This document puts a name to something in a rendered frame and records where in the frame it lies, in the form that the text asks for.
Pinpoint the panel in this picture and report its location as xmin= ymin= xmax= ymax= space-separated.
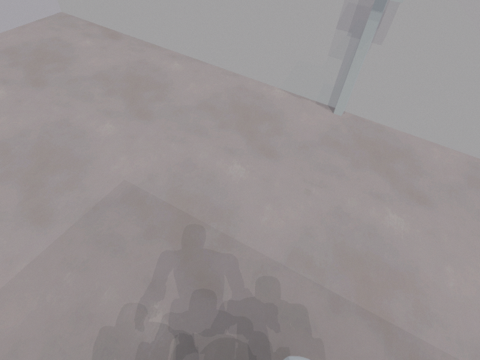
xmin=334 ymin=0 xmax=404 ymax=116

